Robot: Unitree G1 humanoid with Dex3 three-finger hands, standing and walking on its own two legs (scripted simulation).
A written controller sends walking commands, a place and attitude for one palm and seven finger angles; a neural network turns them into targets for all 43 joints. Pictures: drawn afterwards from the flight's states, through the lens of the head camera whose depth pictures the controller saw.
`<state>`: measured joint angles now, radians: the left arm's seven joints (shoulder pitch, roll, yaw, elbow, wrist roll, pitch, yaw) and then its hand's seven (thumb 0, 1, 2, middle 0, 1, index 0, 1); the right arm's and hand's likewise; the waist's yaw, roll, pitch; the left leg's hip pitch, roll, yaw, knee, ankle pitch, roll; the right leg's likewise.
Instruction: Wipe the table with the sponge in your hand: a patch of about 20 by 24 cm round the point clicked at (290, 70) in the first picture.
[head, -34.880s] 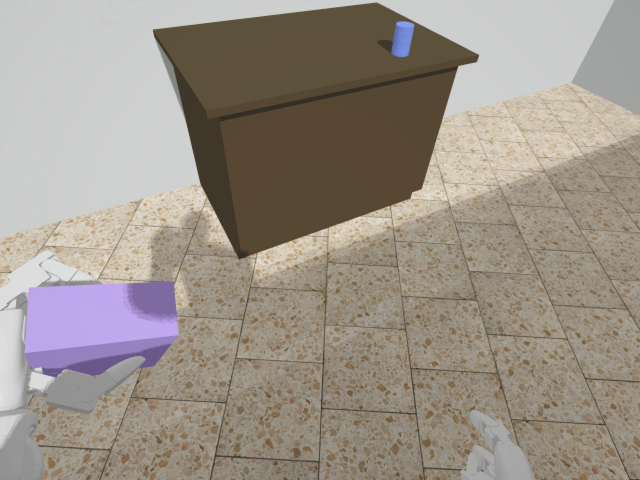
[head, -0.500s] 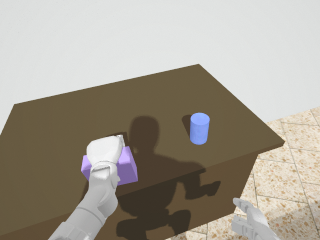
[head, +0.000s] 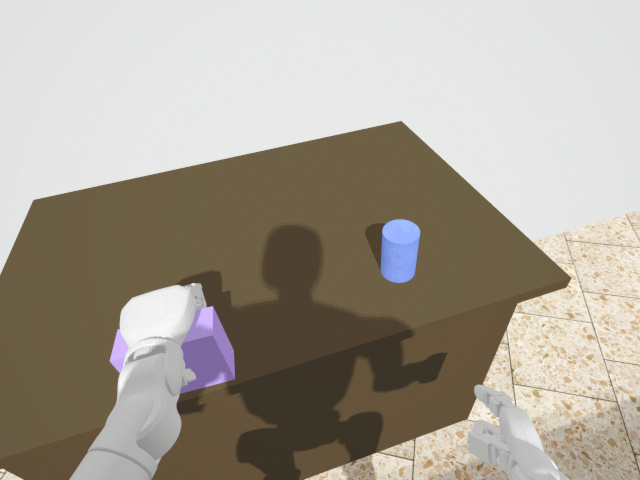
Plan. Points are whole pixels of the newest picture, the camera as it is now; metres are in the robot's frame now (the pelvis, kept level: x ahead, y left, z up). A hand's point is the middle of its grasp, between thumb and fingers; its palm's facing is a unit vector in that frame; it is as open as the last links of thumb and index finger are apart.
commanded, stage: wipe forward along the middle lane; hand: left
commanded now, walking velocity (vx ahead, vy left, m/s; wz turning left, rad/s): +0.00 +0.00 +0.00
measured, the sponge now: (182, 361) +0.27 +0.24 +0.00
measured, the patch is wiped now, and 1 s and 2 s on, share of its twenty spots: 0.80 0.80 0.80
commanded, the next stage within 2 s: slide back across to the first lane in 1.70 s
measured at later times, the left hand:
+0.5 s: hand (166, 316) +0.31 +0.27 +0.04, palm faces -0.07 -0.06 -1.00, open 9.5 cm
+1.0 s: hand (168, 288) +0.36 +0.29 +0.04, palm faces -0.09 -0.01 -1.00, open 9.5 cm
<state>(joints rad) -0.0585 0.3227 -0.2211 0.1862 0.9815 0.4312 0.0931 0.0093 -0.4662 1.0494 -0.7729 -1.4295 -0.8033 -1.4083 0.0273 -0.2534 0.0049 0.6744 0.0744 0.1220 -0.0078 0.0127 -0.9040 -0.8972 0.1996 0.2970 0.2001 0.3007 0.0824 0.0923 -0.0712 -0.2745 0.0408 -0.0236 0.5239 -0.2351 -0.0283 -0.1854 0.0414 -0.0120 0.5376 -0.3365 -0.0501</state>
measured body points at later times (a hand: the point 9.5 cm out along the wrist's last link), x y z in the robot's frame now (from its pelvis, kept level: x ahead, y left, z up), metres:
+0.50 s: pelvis -0.01 +0.01 +0.00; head -0.02 -0.02 +0.45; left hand +0.31 +0.27 +0.10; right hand +0.17 -0.23 -0.12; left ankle +0.03 +0.15 -0.73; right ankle -0.03 -0.09 -0.73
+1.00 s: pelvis -0.02 +0.02 -0.01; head +0.00 +0.00 +0.44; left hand +0.36 +0.29 +0.10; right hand +0.12 -0.23 -0.14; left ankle +0.03 +0.15 -0.73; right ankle -0.03 -0.09 -0.73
